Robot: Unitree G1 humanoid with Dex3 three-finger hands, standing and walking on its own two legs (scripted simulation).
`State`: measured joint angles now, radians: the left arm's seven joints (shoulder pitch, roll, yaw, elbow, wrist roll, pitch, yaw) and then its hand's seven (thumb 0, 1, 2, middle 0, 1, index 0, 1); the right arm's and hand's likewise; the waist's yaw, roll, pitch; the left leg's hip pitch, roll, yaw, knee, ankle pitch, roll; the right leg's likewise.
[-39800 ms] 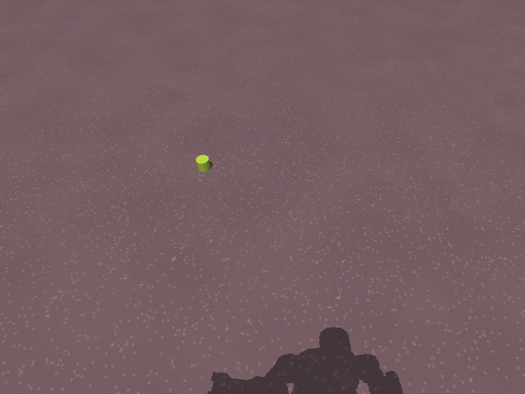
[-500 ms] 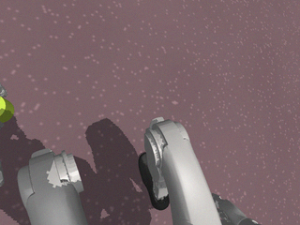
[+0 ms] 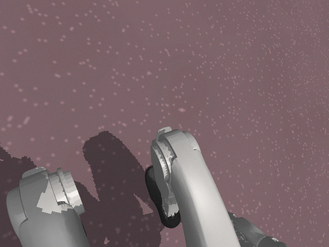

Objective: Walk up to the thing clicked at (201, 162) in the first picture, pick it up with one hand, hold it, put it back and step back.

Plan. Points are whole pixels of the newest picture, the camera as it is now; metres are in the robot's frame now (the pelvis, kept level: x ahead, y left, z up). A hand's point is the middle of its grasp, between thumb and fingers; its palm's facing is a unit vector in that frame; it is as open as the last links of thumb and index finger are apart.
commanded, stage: rest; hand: left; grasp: from above
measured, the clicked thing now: out of the picture +0.44 +0.31 -0.26
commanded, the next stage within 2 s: open in 0.02 s
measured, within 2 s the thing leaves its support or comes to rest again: rests again in 1.42 s
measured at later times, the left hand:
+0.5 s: hand out of the picture +0.43 +0.31 -0.24, palm faces -0.42 -0.14 -0.90, open 11.6 cm
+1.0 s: hand out of the picture +0.42 +0.32 -0.24, palm faces -0.44 -0.15 -0.88, open 13.8 cm
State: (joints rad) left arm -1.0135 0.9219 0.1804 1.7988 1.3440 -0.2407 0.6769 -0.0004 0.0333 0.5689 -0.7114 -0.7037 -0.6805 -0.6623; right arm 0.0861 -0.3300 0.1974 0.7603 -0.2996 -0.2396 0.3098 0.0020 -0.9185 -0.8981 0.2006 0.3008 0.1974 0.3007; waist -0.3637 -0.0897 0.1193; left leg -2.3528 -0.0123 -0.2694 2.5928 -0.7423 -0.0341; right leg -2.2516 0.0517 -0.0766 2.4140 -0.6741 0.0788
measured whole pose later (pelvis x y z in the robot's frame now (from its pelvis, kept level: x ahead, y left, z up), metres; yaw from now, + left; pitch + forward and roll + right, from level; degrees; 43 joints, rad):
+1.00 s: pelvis +0.00 +0.00 +0.00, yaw -1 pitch +26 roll -15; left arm -1.01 0.96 0.13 1.78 1.32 -0.26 0.66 0.00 -0.46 0.94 -0.10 -1.03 -0.12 -1.01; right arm 0.08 -0.34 0.24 0.74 -0.30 -0.29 0.33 0.00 -0.90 -0.90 0.20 0.30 0.20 0.30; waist -0.36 -0.10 0.15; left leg -2.34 -0.01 -0.29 2.60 -0.74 -0.03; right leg -2.23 0.05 -0.10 2.40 -0.66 0.08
